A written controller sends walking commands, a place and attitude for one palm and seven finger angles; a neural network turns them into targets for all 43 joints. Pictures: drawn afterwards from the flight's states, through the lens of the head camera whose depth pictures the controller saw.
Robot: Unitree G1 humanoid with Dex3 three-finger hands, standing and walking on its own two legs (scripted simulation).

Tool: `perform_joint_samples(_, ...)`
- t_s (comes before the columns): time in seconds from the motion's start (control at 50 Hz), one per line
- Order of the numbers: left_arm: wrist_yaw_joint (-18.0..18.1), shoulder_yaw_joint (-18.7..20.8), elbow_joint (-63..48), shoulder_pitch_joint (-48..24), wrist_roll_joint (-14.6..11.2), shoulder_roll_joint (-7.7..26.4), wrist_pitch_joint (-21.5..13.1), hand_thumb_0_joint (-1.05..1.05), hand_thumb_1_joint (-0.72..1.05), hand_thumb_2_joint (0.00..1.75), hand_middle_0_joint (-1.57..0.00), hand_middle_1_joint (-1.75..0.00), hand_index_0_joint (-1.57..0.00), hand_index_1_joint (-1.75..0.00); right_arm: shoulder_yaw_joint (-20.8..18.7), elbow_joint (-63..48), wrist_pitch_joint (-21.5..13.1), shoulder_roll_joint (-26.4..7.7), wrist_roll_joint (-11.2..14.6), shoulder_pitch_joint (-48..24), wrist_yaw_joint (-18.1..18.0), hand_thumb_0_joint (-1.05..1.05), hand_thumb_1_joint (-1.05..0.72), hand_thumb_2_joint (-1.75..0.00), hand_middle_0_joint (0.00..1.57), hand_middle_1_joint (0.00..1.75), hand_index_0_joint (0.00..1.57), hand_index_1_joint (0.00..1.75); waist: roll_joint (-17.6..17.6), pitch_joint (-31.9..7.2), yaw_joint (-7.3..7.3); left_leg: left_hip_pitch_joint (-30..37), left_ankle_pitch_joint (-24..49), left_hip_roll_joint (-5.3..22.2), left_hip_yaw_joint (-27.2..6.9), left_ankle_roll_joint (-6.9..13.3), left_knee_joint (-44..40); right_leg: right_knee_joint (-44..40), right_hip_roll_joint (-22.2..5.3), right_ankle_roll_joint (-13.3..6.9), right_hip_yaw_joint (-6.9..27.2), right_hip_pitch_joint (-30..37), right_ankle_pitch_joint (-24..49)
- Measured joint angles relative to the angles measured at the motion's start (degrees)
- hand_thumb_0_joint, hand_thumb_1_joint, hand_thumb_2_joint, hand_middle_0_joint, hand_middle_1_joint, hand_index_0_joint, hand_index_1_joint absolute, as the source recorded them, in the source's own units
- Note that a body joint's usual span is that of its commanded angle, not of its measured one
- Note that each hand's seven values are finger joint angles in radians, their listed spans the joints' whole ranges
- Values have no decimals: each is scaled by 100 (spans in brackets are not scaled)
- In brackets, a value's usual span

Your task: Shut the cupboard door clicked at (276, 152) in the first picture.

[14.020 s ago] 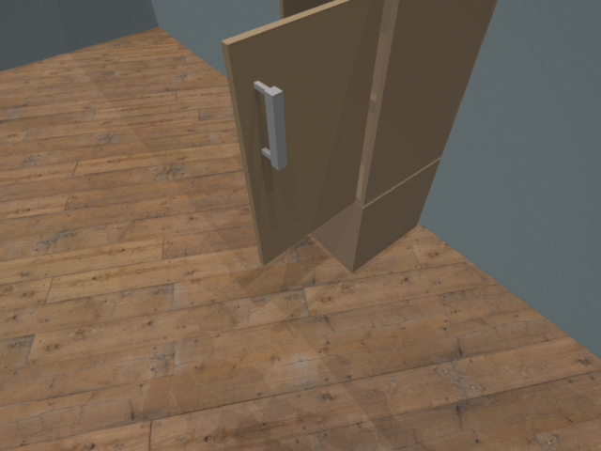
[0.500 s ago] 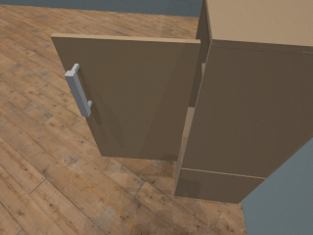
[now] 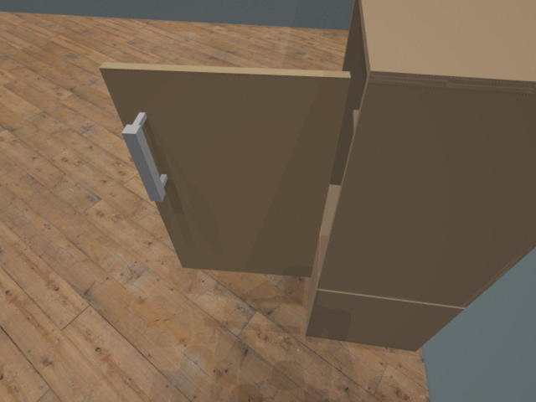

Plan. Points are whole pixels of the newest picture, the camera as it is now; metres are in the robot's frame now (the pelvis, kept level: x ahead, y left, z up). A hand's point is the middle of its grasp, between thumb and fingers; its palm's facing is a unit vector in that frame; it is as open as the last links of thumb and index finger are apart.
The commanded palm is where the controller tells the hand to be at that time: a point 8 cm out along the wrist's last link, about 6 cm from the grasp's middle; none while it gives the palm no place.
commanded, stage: look again from close up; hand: left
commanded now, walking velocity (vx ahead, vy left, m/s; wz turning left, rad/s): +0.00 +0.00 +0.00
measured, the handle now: (149, 158) +0.48 +0.24 +0.09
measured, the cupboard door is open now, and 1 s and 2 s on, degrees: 93 93 93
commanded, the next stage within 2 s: raise the hand and make a fist in 0.32 s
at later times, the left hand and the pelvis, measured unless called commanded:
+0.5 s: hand out of the picture +0.09 +0.18 -0.14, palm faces +0.18 -0.96 -0.20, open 7.3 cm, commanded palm +0.11 +0.21 -0.07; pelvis +0.01 -0.01 +0.00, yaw +1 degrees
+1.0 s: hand (159, 397) +0.13 +0.16 -0.01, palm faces +0.02 -1.00 -0.05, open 5.4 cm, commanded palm +0.12 +0.21 -0.01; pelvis -0.05 -0.04 -0.09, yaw +4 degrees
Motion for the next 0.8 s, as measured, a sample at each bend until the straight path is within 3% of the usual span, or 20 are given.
perform_joint_samples(0.44,60,30,30,-126,23,29,-75,0,91,90,-20,-30,-20,-30,-40,112,-1,35,23,-222,-38,1,-91,-90,20,30,20,30,-86,1,21,13,-81,121,-103,-99,35,-174,116,-68,-111,139,-19)
perform_joint_samples(0.46,6,331,-933,144,-129,16,263,1,91,90,-21,-30,-21,-30,-27,-112,-122,26,49,-157,-108,1,-91,-90,20,30,20,30,-98,69,-11,-75,-138,134,-119,-104,189,-36,121,-66,-129,58,-42)
perform_joint_samples(0.48,73,376,-2094,494,-326,73,316,1,91,90,-21,-30,-21,-30,7,-394,-419,11,143,-10,-239,1,-91,-90,20,30,20,30,-135,83,-8,-163,-200,121,-119,-105,329,265,100,-80,-130,-116,-110)
perform_joint_samples(0.52,263,278,-4013,1054,-681,181,68,2,91,90,-21,-30,-21,-31,-30,-847,-1054,-57,223,273,-320,1,-91,-90,20,30,20,30,-166,-103,-33,-289,-286,39,-122,-117,488,763,-3,-118,-157,-388,-292)
perform_joint_samples(0.58,110,402,-5287,896,-907,122,-661,2,92,90,-23,-32,-23,-33,-204,-1464,-1575,-229,159,363,-146,2,-91,-90,20,30,20,30,-30,-464,-198,-861,-466,-31,-275,-121,1044,987,-84,-106,-271,-708,-618)
perform_joint_samples(0.62,-324,631,-5454,584,-1078,16,-1419,1,92,90,-24,-35,-24,-35,-298,-1823,-1652,-310,110,155,-6,2,-91,-90,20,30,20,30,34,-668,-239,-1399,-613,27,-280,-144,1510,1390,-44,-119,-275,-1232,-699)
perform_joint_samples(0.7,-1723,899,-5461,390,-1388,15,-2943,1,92,90,-30,-40,-30,-41,-446,-2564,-1628,-338,78,-315,178,2,-90,-90,20,30,20,30,-169,-988,-194,-2584,-960,134,-195,-216,2575,2515,24,-225,-180,-2494,-1006)
perform_joint_samples(0.74,-2266,926,-5459,473,-1490,99,-3098,0,91,90,-33,-44,-33,-44,-500,-2953,-1530,-409,136,-492,187,2,-90,-90,20,30,20,30,-243,-997,-119,-3024,-1133,176,-204,-249,3066,2997,53,-296,-182,-2938,-1162)
perform_joint_samples(0.8,-2499,967,-5582,807,-1658,201,-2703,1,91,90,-38,-49,-38,-50,-537,-3424,-1380,-536,224,-632,79,2,-90,-90,20,30,20,30,-261,-982,27,-3462,-1297,211,-284,-279,3593,3463,73,-315,-248,-3327,-1332)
